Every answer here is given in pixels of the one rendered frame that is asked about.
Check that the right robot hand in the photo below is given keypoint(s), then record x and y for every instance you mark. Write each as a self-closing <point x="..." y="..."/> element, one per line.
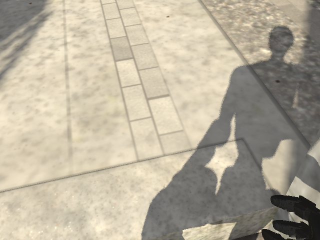
<point x="303" y="208"/>

